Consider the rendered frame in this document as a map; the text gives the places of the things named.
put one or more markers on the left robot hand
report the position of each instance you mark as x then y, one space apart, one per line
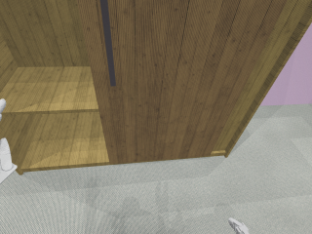
6 165

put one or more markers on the right robot hand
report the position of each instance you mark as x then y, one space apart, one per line
239 228

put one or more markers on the wardrobe door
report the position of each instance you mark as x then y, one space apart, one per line
278 39
180 67

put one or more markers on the handle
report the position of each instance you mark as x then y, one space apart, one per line
108 41

